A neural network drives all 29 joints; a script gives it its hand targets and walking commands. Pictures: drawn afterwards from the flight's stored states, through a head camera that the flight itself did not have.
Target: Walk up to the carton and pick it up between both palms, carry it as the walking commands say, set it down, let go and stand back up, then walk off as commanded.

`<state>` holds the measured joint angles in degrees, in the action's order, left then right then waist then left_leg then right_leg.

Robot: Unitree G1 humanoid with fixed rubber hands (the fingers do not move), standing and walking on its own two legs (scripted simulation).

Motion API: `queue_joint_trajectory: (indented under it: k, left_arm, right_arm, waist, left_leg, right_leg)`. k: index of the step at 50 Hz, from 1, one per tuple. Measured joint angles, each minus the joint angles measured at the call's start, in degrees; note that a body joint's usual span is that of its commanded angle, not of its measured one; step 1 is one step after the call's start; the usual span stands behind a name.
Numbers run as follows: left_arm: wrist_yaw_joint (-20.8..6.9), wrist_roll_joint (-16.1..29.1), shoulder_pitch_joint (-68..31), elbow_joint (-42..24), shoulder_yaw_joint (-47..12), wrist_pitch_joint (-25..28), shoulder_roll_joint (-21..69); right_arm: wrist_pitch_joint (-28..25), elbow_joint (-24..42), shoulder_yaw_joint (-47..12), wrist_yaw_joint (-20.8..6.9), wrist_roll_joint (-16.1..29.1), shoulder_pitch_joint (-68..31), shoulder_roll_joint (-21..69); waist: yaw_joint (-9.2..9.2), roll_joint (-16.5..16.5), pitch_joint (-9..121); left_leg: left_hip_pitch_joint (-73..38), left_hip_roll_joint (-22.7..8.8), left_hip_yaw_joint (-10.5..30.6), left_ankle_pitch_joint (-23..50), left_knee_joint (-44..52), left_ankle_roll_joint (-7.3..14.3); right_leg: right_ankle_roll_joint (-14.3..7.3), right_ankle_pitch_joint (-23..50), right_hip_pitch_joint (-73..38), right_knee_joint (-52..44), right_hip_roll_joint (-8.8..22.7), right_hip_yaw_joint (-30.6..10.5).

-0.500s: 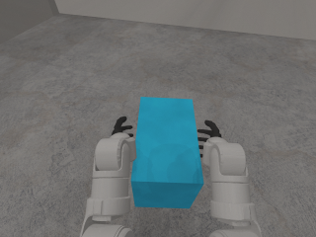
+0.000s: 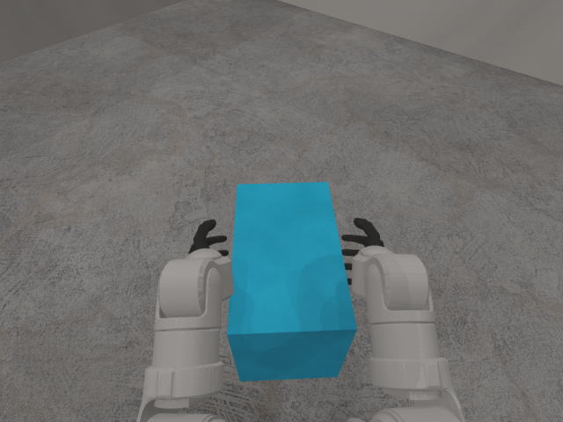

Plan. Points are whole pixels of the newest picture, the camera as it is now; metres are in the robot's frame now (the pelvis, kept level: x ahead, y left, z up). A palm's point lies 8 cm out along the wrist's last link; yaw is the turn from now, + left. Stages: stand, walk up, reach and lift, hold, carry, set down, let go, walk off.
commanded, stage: carry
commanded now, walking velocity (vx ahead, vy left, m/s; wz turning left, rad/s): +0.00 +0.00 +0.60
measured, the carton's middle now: (285, 277) +0.35 +0.02 -0.02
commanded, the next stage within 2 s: none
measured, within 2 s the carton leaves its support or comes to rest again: neither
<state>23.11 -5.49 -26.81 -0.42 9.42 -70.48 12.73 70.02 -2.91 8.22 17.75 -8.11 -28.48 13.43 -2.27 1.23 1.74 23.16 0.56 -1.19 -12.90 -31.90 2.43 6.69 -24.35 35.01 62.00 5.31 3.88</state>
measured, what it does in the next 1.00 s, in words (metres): walks backwards, turning left: right foot, then left foot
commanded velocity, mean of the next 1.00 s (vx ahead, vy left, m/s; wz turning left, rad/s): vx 0.00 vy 0.00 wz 0.60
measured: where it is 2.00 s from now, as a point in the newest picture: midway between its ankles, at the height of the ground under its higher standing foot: outside the picture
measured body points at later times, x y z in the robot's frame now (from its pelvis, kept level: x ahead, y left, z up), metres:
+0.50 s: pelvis -0.08 -0.02 +0.00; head -0.05 -0.05 +0.45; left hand +0.22 +0.16 +0.09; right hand +0.27 -0.07 +0.08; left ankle -0.10 +0.11 -0.67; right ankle -0.07 -0.13 -0.73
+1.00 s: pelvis -0.14 -0.02 +0.00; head -0.12 +0.00 +0.45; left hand +0.06 +0.27 +0.08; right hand +0.19 +0.07 +0.08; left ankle -0.14 +0.08 -0.73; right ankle -0.08 -0.15 -0.69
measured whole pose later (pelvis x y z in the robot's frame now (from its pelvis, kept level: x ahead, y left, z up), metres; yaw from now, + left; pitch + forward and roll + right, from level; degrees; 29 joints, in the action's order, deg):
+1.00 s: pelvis -0.14 -0.02 +0.00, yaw +35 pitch +6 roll -2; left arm 20.6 -7.1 -26.7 -3.6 7.0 -68.7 12.7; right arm 69.3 4.0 7.9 14.7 -7.9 -26.1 12.5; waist -0.1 -1.6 2.7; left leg 26.1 3.9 4.9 -7.7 -28.2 3.1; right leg 6.4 -26.4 29.2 51.7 1.9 3.1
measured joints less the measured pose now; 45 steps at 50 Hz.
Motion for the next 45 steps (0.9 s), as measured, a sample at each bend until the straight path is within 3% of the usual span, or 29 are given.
queue_joint_trajectory:
  k: [2, 5, 10, 12, 13, 15, 16, 18, 20, 23, 29, 31, 32, 35, 38, 42, 45]
  left_arm:
    - [1.6, 0.71, -0.91, -0.76, -0.44, -0.15, 0.34]
    - [1.91, 0.44, -2.41, -0.83, -0.18, 0.1, 0.92]
    - [-0.11, -1.05, -3.78, 0.7, 0.49, 0.58, 1.43]
    - [-1.35, -1.7, -3.88, 1.35, 0.69, 0.76, 1.47]
    - [-1.9, -1.99, -3.8, 1.6, 0.63, 0.93, 1.47]
    - [-3.18, -2.54, -2.92, 2.8, -0.19, 1.59, 1.23]
    - [-3.56, -2.48, -2.45, 3.25, -0.48, 1.51, 1.04]
    - [-4.27, -2.57, -1.72, 3.61, -0.47, 1.19, 0.73]
    - [-5.09, -2.92, -1.6, 3.29, 0.44, 1.1, 0.67]
    - [-6.04, -3.52, -2.33, 2.36, 1.97, 1.55, 0.94]
    - [-6.24, -4.24, -3.52, 1.51, 2.72, 2.35, 1.39]
    - [-5.74, -4.21, -3.42, 1.36, 2.47, 2.17, 1.35]
    - [-5.54, -4.18, -3.23, 1.3, 2.56, 2.3, 1.21]
    - [-4.68, -3.45, -1.08, 0.65, 1.83, 2.23, 0.46]
    - [-3.04, -1.91, 0.33, -0.2, 0.53, 1.25, -0.1]
    - [-0.93, -0.53, 0.41, -2.68, -1.22, 1.07, -0.12]
    - [-0.86, -0.65, 0.13, -3.55, -2.08, 1.51, 0.0]
  right_arm:
    - [-0.2, 1.16, 0.54, -0.54, -0.59, -0.21, 0.07]
    - [-0.35, 2.6, 1.34, -1.44, -1.36, -0.43, 0.16]
    - [0.55, 4.01, 1.48, -0.28, -1.31, -0.25, 0.1]
    - [1.2, 4.43, 1.29, 0.81, -0.92, -0.17, 0.07]
    - [1.42, 4.58, 1.32, 1.3, -0.69, -0.2, 0.04]
    - [1.39, 4.44, 0.89, 1.99, -0.08, 0.87, -0.35]
    - [1.65, 4.33, 0.54, 2.44, 0.36, 1.48, -0.56]
    - [2.38, 3.99, -0.3, 4.3, 1.68, 1.82, -0.71]
    - [2.67, 3.56, -0.65, 6.09, 2.84, 1.14, -0.53]
    - [2.31, 3.62, -0.32, 7.15, 3.04, -0.44, 0.06]
    - [1.43, 3.77, 1.23, 6.0, 1.42, -2.52, 0.81]
    - [1.17, 3.25, 1.58, 5.19, 0.92, -2.75, 0.91]
    - [0.58, 2.55, 1.34, 4.69, 0.71, -2.66, 0.94]
    - [-0.7, 0.23, 0.24, 3.27, 0.57, -1.92, 0.73]
    - [-0.39, 0.34, -0.11, 1.18, 0.68, -0.56, 0.23]
    - [-0.91, 3.46, 0.26, -2.31, 0.13, 0.76, -0.27]
    - [-1.31, 5.47, 0.19, -3.37, -0.11, 1.49, -0.55]
  waist:
    - [-0.57, -0.46, -0.11]
    - [-0.47, -1.29, 0.5]
    - [1.39, -3.49, 1.99]
    - [2.17, -4.19, 2.58]
    - [2.21, -4.84, 2.75]
    - [2.72, -5.2, 2.5]
    - [3.39, -4.67, 2.22]
    - [4.65, -4.11, 1.4]
    - [5.53, -3.76, 0.54]
    - [5.96, -3.04, -0.42]
    - [5.13, -1.62, -0.42]
    - [4.87, -1.4, 0.19]
    - [4.73, 0.11, 0.34]
    - [3.57, 0.35, -0.59]
    - [2.04, -0.14, -1.4]
    - [0.88, -0.68, -1.85]
    - [0.92, -1.29, -1.18]
  left_leg:
    - [1.0, 0.44, 1.35, 1.63, 0.89, 0.13]
    - [2.59, 1.07, 3.13, 3.72, 1.98, 0.08]
    - [4.89, 1.99, 6.03, 7.16, 3.94, -0.71]
    - [5.83, 2.74, 6.97, 8.24, 4.1, -1.33]
    - [6.59, 2.74, 7.13, 8.16, 3.2, -1.71]
    - [9.17, 2.54, 4.47, -3.37, -5.0, -3.13]
    - [10.76, 2.33, 1.99, -8.09, -11.65, -3.4]
    - [12.74, 1.2, -1.19, -10.69, -23.39, -3.85]
    - [12.8, -0.31, -2.55, -10.2, -29.01, -4.55]
    - [10.62, -1.94, -3.51, -11.02, -28.05, -5.25]
    - [2.22, -1.28, -5.62, -11.11, -12.82, -4.63]
    - [-2.63, -0.62, -6.64, -5.38, -2.83, -4.2]
    - [-2.74, 0.63, -6.91, -3.73, -1.49, -2.95]
    - [-0.34, 1.23, -5.03, -3.96, -3.62, 0.8]
    - [0.07, 1.4, -2.57, -1.92, -1.59, 1.44]
    - [0.95, 2.14, 0.58, 1.05, 0.75, 1.52]
    - [1.79, 2.65, 2.75, 2.7, 1.89, 1.39]
  right_leg:
    - [0.28, -0.13, -0.77, -1.42, -0.81, -0.56]
    - [0.27, -1.02, -3.21, -5.86, -2.16, -0.96]
    - [-1.08, -1.32, -10.53, -18.51, -5.08, -0.51]
    - [-2.03, 1.41, -15.78, -28.47, -5.55, 0.67]
    - [-3.57, 4.62, -17.46, -32.47, -5.81, 1.09]
    - [-7.07, 6.99, -17.29, -32.24, -5.27, 1.57]
    - [-7.9, 7.01, -17.59, -32.02, -4.26, 1.96]
    - [-8.23, 7.06, -18.7, -32.39, -2.5, 2.83]
    - [-7.96, 7.22, -19.27, -32.41, -1.07, 3.7]
    - [-7.6, 7.0, -18.7, -31.06, 0.94, 5.22]
    - [-6.14, 5.22, -15.18, -25.73, 4.77, 8.88]
    - [-5.21, 3.74, -13.55, -22.37, 5.91, 10.15]
    - [-4.54, 2.73, -12.25, -19.91, 7.46, 9.85]
    - [-1.26, -7.88, -6.53, -6.62, 4.31, 3.71]
    - [-0.07, -6.39, -2.15, 2.07, 1.57, 0.97]
    - [0.41, -3.46, -0.35, 1.89, 0.15, -0.26]
    - [0.38, -2.68, -1.28, -1.83, -0.9, -0.75]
